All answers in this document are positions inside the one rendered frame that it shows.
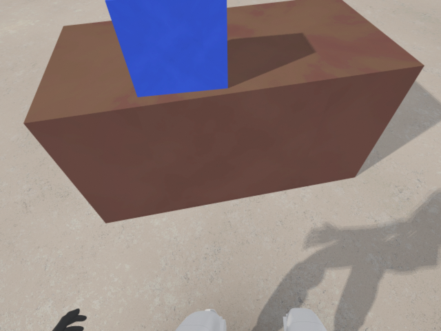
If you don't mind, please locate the pedestal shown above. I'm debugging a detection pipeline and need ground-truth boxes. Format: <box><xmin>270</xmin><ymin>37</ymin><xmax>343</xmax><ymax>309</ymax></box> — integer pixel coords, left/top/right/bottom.
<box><xmin>23</xmin><ymin>0</ymin><xmax>424</xmax><ymax>223</ymax></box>

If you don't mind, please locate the right robot thigh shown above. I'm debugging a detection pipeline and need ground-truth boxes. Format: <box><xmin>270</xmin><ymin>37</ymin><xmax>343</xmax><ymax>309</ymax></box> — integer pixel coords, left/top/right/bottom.
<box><xmin>283</xmin><ymin>308</ymin><xmax>327</xmax><ymax>331</ymax></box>

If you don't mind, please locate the carton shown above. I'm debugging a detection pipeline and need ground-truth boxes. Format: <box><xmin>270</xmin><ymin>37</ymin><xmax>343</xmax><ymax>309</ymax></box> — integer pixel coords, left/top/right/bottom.
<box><xmin>105</xmin><ymin>0</ymin><xmax>228</xmax><ymax>97</ymax></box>

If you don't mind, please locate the robot thigh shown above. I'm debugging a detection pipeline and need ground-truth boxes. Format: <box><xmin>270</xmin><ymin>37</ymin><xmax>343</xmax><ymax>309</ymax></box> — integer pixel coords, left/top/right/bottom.
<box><xmin>283</xmin><ymin>308</ymin><xmax>327</xmax><ymax>331</ymax></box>
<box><xmin>175</xmin><ymin>311</ymin><xmax>226</xmax><ymax>331</ymax></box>

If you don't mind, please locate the robot left hand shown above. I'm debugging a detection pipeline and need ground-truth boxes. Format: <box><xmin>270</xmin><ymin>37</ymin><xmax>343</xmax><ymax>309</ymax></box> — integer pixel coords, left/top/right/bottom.
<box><xmin>53</xmin><ymin>308</ymin><xmax>87</xmax><ymax>331</ymax></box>

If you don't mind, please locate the left robot thigh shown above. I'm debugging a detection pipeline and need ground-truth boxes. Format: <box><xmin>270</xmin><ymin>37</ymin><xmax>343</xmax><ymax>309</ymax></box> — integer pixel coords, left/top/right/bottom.
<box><xmin>175</xmin><ymin>311</ymin><xmax>226</xmax><ymax>331</ymax></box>

